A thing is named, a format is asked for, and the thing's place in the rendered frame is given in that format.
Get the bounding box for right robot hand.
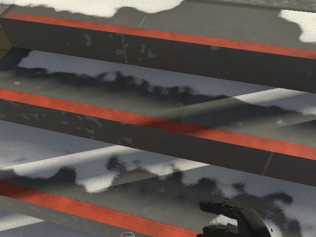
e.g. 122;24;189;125
197;197;273;237

